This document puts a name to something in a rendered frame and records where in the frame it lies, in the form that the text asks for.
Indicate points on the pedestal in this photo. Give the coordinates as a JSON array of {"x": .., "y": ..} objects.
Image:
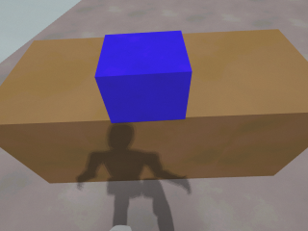
[{"x": 247, "y": 113}]

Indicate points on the carton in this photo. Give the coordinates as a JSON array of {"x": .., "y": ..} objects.
[{"x": 144, "y": 76}]

